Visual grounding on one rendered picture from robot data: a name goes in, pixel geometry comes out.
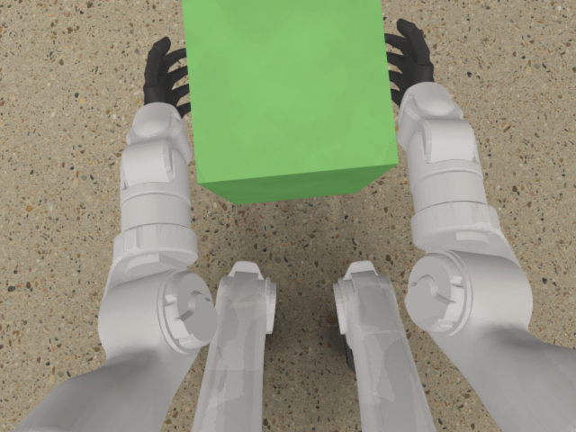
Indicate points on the carton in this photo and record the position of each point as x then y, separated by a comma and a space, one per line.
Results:
290, 99

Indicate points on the right robot shin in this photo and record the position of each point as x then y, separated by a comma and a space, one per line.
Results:
367, 265

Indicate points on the right robot forearm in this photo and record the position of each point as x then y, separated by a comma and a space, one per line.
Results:
445, 176

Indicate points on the left robot upper arm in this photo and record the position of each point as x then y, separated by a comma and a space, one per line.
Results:
151, 329

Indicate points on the left robot forearm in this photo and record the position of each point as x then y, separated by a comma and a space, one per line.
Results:
156, 233

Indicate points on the robot left hand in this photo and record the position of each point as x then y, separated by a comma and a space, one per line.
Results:
159, 83

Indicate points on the right robot thigh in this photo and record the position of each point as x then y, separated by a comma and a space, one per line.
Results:
391, 397

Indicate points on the robot right hand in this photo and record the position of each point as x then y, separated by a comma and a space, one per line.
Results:
415, 65

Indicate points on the right robot upper arm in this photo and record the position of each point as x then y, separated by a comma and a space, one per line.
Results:
477, 309

